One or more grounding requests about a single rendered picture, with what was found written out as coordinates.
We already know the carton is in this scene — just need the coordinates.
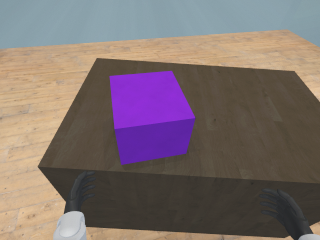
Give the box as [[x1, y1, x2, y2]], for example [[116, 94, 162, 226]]
[[109, 71, 196, 165]]

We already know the left robot hand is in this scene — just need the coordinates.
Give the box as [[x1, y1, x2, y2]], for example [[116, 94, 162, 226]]
[[64, 170, 96, 214]]

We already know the left robot forearm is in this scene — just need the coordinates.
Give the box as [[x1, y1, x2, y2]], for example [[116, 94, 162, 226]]
[[53, 211, 87, 240]]

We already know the right robot hand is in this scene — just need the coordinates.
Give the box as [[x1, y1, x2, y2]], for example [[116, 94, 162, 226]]
[[259, 188, 314, 240]]

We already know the pedestal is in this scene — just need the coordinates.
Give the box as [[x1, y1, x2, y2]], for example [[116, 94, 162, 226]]
[[37, 58, 320, 238]]

